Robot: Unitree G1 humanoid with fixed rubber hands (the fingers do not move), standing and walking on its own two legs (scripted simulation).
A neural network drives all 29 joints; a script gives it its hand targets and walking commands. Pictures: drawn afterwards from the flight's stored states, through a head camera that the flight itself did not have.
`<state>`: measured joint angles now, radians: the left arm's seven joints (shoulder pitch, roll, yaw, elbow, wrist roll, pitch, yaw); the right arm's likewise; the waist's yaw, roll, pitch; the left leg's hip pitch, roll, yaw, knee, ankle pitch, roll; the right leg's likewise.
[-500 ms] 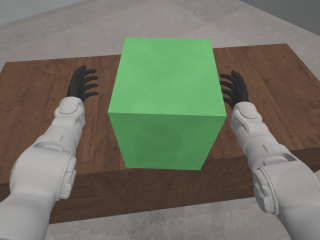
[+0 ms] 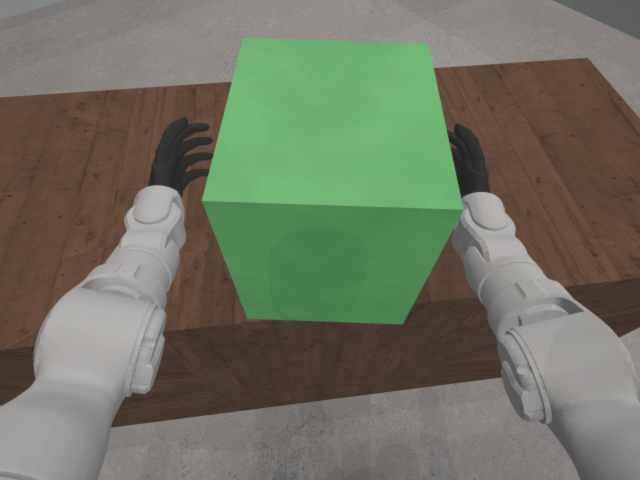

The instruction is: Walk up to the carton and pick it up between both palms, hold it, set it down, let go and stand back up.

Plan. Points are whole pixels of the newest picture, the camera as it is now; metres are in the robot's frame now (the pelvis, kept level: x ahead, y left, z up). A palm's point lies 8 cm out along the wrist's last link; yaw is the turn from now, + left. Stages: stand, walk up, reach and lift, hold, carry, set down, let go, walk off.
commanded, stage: reach and lift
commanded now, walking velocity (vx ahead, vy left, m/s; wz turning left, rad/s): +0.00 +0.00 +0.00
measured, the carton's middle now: (329, 193) +0.48 +0.02 +0.05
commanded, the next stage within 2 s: none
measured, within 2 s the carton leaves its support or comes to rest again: neither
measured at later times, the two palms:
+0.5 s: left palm (197, 180) +0.46 +0.18 +0.09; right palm (459, 196) +0.45 -0.14 +0.09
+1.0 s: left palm (195, 185) +0.45 +0.18 +0.09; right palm (458, 204) +0.44 -0.14 +0.09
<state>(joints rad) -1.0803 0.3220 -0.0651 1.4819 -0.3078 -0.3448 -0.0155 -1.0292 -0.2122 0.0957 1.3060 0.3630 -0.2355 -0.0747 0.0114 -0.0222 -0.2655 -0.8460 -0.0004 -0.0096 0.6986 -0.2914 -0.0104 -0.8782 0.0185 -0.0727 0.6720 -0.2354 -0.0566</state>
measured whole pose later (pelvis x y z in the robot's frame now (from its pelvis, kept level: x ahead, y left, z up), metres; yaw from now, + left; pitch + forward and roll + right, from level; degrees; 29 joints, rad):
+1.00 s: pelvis +0.04 +0.02 +0.04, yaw -2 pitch +10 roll -1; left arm -0.81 0.00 0.53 1.03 0.34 -0.24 -0.01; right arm -0.73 0.04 -0.56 0.97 -0.39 -0.29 -0.04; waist 0.04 -0.02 -0.03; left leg -0.32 0.01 0.05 0.38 -0.23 0.02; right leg -0.35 0.03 -0.03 0.32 -0.15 -0.02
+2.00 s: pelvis +0.04 +0.03 +0.04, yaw -1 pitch +10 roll -1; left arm -0.74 -0.02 0.43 0.93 0.29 -0.17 0.02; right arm -0.68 0.01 -0.46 0.97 -0.31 -0.31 -0.06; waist 0.03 -0.01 -0.04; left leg -0.32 0.01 0.05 0.37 -0.23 0.03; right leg -0.32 0.02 -0.07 0.28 -0.14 -0.02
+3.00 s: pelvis +0.01 +0.02 +0.04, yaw +2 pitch -2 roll -1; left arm -0.67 0.00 0.29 0.60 0.22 0.24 0.03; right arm -0.62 -0.01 -0.24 0.79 -0.06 -0.03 -0.10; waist -0.01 -0.03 0.01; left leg -0.12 0.00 0.02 0.34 -0.19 0.02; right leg -0.10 0.01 -0.10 0.25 -0.11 -0.02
